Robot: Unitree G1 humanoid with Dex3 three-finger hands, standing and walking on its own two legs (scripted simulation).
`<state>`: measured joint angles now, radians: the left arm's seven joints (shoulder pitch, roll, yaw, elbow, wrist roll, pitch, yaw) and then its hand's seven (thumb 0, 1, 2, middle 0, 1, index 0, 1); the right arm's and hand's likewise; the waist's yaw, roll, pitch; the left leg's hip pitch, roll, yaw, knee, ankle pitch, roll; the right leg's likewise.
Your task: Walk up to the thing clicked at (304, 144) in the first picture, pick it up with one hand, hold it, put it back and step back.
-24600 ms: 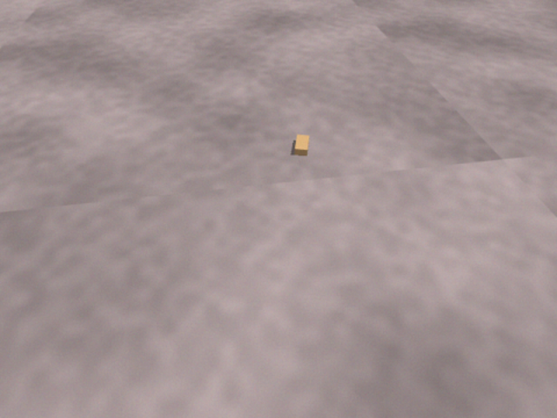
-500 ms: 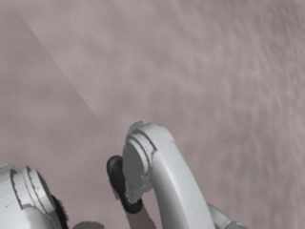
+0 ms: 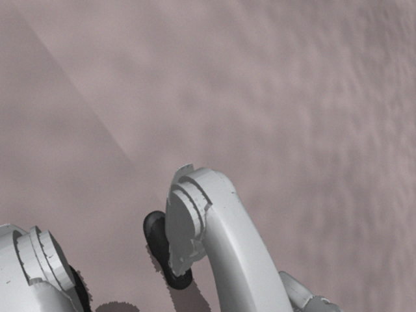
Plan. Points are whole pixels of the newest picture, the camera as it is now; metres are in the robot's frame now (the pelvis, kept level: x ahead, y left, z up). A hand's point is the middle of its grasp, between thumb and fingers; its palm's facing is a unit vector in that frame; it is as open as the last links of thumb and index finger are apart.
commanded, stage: close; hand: left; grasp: from above
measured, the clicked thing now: out of the picture +0.46 +0.33 -0.29
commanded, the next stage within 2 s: settle in 0.48 s
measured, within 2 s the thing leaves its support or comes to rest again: leaves its support in 0.88 s
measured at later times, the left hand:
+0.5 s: hand out of the picture +0.44 +0.32 -0.26, palm faces -0.45 -0.14 -0.88, open 10.2 cm
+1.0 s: hand out of the picture +0.44 +0.34 -0.24, palm faces -0.43 -0.15 -0.89, open 10.1 cm
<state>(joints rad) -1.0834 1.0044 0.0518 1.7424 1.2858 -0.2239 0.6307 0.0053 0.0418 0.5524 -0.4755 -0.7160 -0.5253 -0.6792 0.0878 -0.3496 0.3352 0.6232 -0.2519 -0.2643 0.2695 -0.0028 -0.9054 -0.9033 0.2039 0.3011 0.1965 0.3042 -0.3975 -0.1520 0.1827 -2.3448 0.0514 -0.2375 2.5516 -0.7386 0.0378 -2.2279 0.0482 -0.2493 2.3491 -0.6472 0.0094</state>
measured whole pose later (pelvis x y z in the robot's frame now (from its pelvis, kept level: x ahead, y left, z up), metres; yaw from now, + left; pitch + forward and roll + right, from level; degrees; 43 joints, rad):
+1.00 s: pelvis +0.00 +0.00 +0.00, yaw +1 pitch +30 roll -14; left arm -0.98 0.95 0.13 1.56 1.29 -0.22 0.52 -0.01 0.00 0.46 -0.71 -0.47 -0.73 -0.45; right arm 0.15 -0.33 0.26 0.65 -0.23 -0.21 0.25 0.00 -0.92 -0.91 0.21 0.30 0.20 0.30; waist -0.36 -0.11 0.11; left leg -2.36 0.04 -0.21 2.54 -0.74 0.03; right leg -2.25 0.04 -0.23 2.36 -0.66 0.00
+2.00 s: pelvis -0.01 +0.00 +0.07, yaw +9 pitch +36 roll -8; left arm -0.80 0.68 0.00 1.07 1.13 -0.17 0.11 -0.01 0.01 0.45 -0.69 -0.48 -0.71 -0.46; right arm 0.22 -0.28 0.03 0.67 -0.05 0.02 0.11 0.00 -0.92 -0.91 0.21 0.30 0.20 0.30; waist -0.18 0.04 -0.12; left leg -2.20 0.02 -0.07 2.24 -0.66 0.04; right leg -2.13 0.00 -0.10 2.16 -0.65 0.00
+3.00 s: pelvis +0.04 +0.01 +0.38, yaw +14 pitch +15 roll -2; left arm -0.36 0.42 -0.18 0.86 1.03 -0.06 0.14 -0.01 0.01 0.45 -0.69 -0.48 -0.71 -0.46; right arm 0.26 -0.24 -0.03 0.74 0.05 -0.02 -0.05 0.00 -0.91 -0.91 0.21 0.30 0.20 0.30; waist -0.08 0.04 -0.13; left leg -0.92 0.02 0.01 1.11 -0.46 0.03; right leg -0.90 0.02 -0.01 1.07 -0.44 0.01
